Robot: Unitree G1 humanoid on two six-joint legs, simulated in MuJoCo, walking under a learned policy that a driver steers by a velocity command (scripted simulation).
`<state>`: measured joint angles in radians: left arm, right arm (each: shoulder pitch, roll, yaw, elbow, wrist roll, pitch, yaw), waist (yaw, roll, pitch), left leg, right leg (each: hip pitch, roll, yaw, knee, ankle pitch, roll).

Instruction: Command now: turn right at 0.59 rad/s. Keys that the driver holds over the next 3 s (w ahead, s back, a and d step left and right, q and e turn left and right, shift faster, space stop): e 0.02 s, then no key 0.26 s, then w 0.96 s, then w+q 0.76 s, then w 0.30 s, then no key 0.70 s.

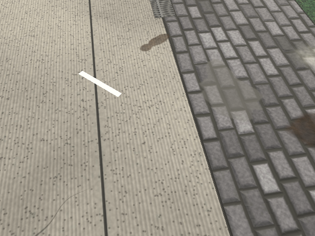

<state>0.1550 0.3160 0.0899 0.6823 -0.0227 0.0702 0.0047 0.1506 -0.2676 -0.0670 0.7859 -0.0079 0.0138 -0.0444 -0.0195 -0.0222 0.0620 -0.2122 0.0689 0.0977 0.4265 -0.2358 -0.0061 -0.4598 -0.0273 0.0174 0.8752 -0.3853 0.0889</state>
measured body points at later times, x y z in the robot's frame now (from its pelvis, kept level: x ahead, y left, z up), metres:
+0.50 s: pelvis +0.03 -0.04 +0.00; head +0.04 -0.04 +0.45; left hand +0.18 +0.22 -0.11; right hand +0.12 -0.33 -0.11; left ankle +0.04 +0.09 -0.72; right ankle +0.00 -0.14 -0.74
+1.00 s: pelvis +0.23 -0.07 -0.02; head +0.27 -0.07 +0.43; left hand +0.50 +0.12 -0.10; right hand +0.14 -0.34 -0.15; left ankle +0.05 +0.08 -0.74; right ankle +0.36 -0.20 -0.74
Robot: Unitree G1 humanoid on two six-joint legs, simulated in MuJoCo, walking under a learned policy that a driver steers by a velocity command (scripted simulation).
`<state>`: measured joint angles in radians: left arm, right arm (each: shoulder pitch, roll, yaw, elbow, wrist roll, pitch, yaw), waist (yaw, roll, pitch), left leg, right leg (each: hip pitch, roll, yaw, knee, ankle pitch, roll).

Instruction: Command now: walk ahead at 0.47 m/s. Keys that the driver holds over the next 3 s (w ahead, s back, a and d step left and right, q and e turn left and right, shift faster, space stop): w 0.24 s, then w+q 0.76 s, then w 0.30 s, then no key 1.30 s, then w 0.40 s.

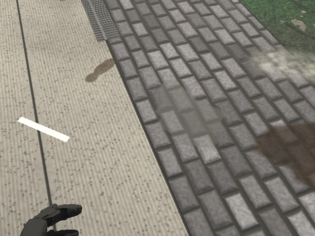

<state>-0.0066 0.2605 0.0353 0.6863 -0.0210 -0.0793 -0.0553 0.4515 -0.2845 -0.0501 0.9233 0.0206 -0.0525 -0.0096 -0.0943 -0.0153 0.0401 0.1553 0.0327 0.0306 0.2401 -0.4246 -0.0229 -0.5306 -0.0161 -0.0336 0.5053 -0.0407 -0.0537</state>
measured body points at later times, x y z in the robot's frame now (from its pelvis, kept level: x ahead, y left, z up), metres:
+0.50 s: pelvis +0.28 -0.01 +0.01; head +0.31 +0.00 +0.46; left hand +0.28 +0.28 -0.12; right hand +0.50 -0.23 -0.08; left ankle +0.46 +0.13 -0.70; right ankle +0.15 -0.12 -0.72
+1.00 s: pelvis +0.58 +0.05 +0.01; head +0.60 +0.08 +0.46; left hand +0.71 +0.36 -0.06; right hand +0.72 -0.21 -0.09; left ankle +0.46 +0.12 -0.72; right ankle +0.78 -0.03 -0.70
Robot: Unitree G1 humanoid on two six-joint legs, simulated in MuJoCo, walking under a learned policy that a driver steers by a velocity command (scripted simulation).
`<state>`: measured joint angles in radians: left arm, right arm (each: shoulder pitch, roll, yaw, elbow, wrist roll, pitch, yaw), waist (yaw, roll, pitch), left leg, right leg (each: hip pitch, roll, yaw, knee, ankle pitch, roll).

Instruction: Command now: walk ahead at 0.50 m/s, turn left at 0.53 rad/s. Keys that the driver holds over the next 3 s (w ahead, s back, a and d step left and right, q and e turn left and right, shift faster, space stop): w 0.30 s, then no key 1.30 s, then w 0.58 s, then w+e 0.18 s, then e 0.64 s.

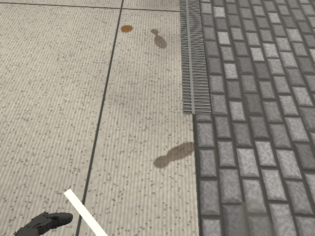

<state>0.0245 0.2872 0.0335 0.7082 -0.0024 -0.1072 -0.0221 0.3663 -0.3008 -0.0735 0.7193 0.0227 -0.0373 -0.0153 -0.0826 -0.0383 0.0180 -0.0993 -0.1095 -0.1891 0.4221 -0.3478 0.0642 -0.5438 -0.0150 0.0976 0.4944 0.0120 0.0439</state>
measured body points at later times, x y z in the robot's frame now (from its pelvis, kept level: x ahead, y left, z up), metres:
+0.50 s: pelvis +0.26 +0.00 +0.00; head +0.29 +0.01 +0.44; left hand +0.22 +0.29 -0.14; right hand +0.53 -0.19 -0.07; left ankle +0.39 +0.13 -0.73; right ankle +0.16 -0.14 -0.74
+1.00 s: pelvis +0.35 +0.02 +0.00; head +0.36 +0.01 +0.45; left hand +0.41 +0.29 -0.13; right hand +0.50 -0.22 -0.13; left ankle +0.39 +0.13 -0.74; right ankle +0.36 -0.12 -0.74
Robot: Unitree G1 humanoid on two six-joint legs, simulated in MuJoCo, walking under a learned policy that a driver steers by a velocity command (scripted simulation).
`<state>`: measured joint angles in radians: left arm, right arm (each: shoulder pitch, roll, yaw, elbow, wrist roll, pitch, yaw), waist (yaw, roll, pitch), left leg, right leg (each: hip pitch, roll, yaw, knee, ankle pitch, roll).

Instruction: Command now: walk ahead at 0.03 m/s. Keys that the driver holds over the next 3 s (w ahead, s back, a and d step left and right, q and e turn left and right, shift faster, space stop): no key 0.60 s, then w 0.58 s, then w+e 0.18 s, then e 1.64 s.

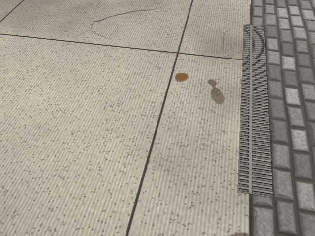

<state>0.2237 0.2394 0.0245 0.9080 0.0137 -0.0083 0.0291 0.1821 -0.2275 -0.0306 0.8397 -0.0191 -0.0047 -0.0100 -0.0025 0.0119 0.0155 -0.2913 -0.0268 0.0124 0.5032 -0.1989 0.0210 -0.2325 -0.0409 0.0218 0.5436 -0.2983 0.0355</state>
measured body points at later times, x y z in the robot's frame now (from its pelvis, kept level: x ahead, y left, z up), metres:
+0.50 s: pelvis +0.02 -0.01 +0.00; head +0.03 -0.01 +0.45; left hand +0.07 +0.25 -0.14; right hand +0.11 -0.26 -0.14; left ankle +0.04 +0.11 -0.73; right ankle +0.00 -0.14 -0.73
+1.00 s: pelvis +0.10 -0.03 +0.00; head +0.11 -0.04 +0.45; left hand +0.03 +0.22 -0.14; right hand +0.19 -0.28 -0.14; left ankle +0.08 +0.09 -0.66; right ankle +0.00 -0.14 -0.73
